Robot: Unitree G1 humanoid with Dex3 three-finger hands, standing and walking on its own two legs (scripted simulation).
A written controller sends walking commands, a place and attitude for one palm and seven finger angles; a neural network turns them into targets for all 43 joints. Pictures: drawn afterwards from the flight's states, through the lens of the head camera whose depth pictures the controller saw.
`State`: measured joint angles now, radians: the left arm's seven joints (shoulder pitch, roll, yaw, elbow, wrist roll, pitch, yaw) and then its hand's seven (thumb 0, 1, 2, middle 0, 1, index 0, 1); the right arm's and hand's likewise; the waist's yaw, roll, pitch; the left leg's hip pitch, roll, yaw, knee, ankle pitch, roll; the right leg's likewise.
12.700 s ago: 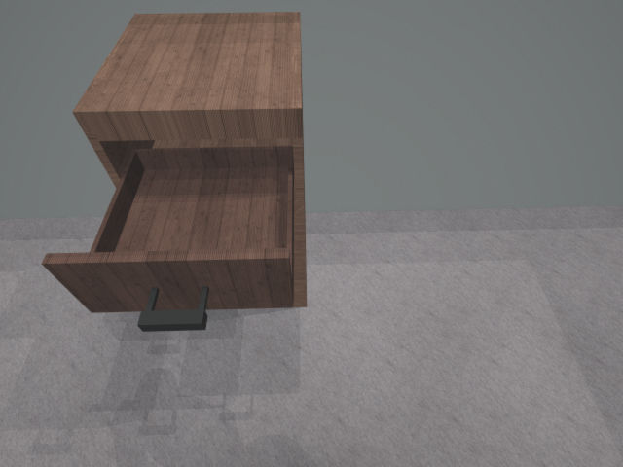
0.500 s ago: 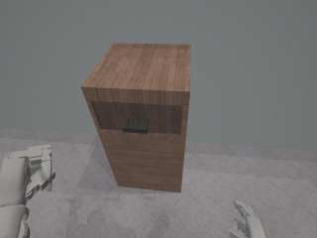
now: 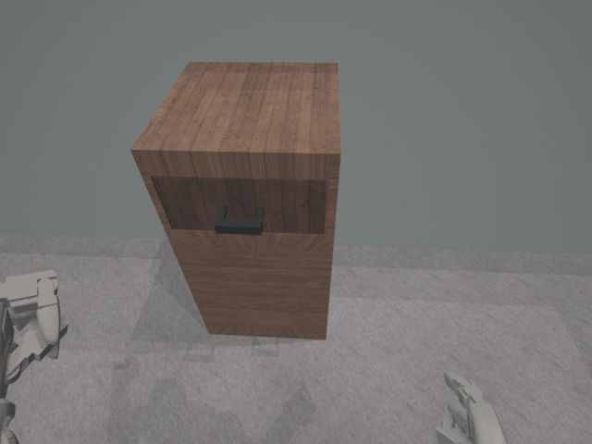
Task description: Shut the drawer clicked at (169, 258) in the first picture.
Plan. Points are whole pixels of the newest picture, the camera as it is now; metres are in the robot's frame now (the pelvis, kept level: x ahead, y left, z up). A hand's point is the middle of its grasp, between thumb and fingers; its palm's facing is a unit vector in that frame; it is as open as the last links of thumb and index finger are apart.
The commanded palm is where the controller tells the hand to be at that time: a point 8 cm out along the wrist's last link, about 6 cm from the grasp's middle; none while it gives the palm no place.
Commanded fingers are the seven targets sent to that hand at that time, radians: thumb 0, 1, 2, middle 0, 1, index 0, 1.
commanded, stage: step back with the hand held close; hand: left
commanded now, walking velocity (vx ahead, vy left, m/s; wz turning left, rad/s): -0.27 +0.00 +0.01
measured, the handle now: (241, 218) +0.60 +0.18 -0.11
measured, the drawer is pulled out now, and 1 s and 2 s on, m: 0.00 0.00 0.00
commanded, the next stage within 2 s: stop stepping back and stand still in 1.28 s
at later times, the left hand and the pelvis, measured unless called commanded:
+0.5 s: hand (28, 380) +0.14 +0.26 +0.15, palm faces +0.38 -0.79 -0.47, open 3.3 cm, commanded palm +0.08 +0.30 +0.17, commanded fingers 0.00 0.90 0.90 -1.40 -1.60 -1.40 -1.60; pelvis -0.05 +0.01 -0.01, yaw +0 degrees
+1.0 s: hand out of the picture +0.08 +0.25 +0.16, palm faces +0.35 -0.81 -0.47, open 3.2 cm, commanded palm +0.01 +0.30 +0.17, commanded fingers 0.00 0.90 0.90 -1.40 -1.60 -1.40 -1.60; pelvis -0.11 +0.01 -0.02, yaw +3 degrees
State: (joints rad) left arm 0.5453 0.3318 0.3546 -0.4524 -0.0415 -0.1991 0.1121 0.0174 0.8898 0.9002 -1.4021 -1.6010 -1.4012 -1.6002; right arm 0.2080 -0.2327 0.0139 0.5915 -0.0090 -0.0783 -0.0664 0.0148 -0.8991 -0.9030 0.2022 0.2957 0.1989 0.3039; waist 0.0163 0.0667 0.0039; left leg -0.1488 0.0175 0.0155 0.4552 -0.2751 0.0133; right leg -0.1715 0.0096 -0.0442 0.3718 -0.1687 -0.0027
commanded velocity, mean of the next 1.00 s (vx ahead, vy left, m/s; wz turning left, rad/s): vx -0.32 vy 0.00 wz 0.00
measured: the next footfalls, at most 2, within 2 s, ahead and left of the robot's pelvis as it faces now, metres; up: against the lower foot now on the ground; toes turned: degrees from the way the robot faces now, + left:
right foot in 1.30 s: -0.24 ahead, -0.13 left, +0.00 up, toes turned +1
right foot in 1.78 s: -0.22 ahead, -0.06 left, +0.00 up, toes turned -10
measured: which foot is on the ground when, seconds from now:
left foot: down 0.00-1.00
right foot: down 0.00-1.00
